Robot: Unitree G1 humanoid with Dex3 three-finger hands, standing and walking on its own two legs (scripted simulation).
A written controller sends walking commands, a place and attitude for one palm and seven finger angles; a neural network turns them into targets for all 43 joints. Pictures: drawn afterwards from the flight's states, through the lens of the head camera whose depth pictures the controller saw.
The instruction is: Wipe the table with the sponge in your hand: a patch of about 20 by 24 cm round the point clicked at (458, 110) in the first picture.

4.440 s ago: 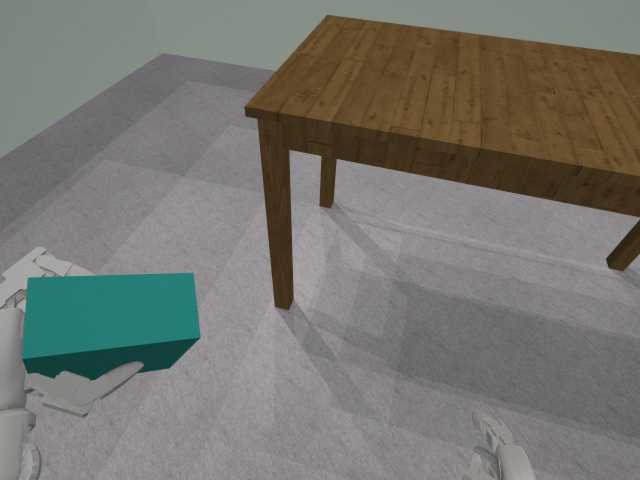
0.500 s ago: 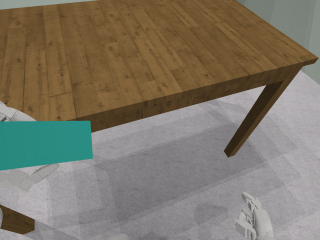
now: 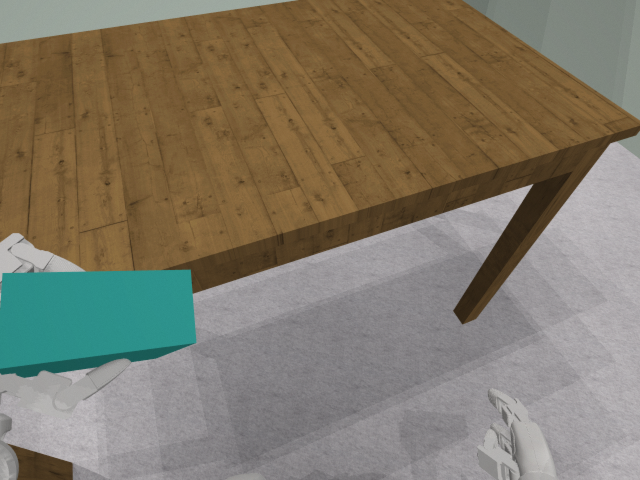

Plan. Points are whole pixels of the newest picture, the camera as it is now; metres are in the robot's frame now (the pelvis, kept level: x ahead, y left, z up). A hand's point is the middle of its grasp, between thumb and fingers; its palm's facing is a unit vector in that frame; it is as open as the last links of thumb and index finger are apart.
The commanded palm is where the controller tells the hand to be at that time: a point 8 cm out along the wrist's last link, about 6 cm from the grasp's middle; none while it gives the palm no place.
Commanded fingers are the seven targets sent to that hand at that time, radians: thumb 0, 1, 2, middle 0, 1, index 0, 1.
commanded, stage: come to a stop and stand still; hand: left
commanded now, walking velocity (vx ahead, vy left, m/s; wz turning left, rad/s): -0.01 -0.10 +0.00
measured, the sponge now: (124, 323) +0.23 +0.19 +0.15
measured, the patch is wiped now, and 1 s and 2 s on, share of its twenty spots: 0.00 0.00 0.00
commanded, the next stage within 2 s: look again from close up in 1.30 s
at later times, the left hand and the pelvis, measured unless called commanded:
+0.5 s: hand (45, 419) +0.15 +0.21 +0.17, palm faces +0.36 -0.83 -0.42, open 10.2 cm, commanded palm +0.10 +0.25 +0.18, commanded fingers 0.00 0.10 1.30 -1.20 -1.60 -1.20 -1.60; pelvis -0.07 -0.02 +0.00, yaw -2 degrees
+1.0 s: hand out of the picture +0.09 +0.21 +0.16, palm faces +0.40 -0.83 -0.38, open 10.2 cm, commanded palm +0.04 +0.25 +0.18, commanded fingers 0.00 0.10 1.30 -1.20 -1.60 -1.20 -1.60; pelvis -0.13 -0.03 +0.00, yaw -1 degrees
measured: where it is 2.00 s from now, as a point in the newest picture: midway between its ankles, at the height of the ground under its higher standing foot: outside the picture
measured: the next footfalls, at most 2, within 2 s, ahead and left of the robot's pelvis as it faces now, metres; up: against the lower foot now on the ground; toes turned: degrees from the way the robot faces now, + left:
left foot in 0.04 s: +0.06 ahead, +0.13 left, +0.00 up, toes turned +5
right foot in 0.36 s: -0.01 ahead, -0.11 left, +0.00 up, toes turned -7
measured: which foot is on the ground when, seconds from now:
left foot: up 0.00-0.02, down 0.04-0.40, up 0.42-0.62, down 0.64-1.00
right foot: down 0.00-0.06, up 0.08-0.34, down 0.36-1.00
